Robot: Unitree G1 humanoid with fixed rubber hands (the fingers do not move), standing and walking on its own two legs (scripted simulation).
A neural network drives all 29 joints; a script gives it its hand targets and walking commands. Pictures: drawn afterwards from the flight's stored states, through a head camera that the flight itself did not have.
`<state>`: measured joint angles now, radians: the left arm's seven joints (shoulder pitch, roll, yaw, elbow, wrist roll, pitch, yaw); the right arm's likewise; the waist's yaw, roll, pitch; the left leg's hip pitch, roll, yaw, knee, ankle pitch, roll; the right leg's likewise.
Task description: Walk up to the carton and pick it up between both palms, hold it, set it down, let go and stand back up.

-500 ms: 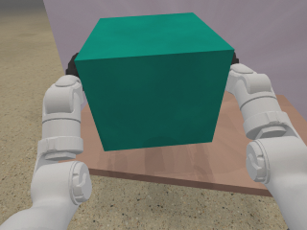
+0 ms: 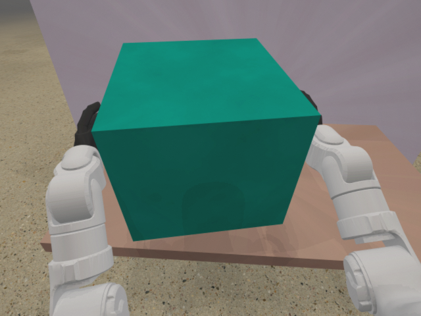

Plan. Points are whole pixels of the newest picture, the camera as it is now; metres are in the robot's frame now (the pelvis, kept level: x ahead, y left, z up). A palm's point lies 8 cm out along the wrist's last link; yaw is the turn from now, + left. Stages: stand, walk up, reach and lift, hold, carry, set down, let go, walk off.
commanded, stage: hold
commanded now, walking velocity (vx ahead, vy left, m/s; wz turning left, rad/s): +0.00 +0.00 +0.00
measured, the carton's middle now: (200, 130) +0.42 +0.00 +0.21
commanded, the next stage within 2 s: none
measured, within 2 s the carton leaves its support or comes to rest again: neither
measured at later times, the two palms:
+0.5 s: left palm (76, 127) +0.33 +0.20 +0.28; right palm (311, 104) +0.35 -0.18 +0.29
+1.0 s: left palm (87, 152) +0.34 +0.20 +0.22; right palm (300, 125) +0.36 -0.18 +0.24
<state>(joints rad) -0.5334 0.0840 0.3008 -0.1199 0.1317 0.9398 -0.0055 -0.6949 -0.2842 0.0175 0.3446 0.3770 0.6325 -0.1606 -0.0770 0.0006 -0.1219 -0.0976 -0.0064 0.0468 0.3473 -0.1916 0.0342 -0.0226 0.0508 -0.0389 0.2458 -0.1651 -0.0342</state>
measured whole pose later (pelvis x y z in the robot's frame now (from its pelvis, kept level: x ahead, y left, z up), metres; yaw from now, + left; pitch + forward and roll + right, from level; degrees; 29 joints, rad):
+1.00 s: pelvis +0.00 +0.00 +0.00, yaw +1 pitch -2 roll -2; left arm -0.54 0.12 0.26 -0.07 0.12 0.92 0.01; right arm -0.75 -0.31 0.05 0.43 0.42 0.62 -0.16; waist -0.08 -0.01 -0.13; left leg -0.13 0.00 0.02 0.37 -0.20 0.02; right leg -0.04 0.06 -0.05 0.25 -0.16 -0.03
